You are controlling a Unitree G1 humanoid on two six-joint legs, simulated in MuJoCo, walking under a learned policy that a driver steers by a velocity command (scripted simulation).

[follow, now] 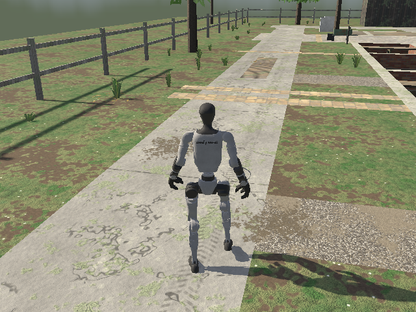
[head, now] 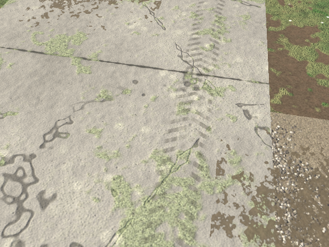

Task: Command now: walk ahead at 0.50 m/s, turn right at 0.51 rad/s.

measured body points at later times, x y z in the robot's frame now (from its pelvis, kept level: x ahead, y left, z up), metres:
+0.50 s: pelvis +0.26 -0.08 +0.00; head +0.30 -0.11 +0.45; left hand +0.42 +0.17 -0.10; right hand +0.38 -0.39 -0.09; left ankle +0.45 +0.07 -0.68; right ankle +0.23 -0.15 -0.75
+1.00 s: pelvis +0.53 -0.13 +0.00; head +0.56 -0.14 +0.45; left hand +0.83 -0.01 -0.09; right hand +0.40 -0.39 -0.12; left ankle +0.56 -0.02 -0.75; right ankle +0.53 -0.33 -0.67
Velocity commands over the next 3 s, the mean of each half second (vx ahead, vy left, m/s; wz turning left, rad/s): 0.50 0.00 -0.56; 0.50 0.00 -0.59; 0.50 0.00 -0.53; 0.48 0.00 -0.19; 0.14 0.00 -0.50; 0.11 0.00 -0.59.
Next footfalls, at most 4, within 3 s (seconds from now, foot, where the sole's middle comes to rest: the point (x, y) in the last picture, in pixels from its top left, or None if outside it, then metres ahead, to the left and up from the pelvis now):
0.22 right None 0.27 -0.16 -0.78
0.70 left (169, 224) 0.59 -0.04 -0.78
1.22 right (255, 203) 0.67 -0.42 -0.78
1.72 left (255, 138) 1.03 -0.51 -0.78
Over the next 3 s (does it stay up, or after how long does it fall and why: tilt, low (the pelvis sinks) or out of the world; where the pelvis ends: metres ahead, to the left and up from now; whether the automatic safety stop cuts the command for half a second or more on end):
stays up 1.04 -0.71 0.00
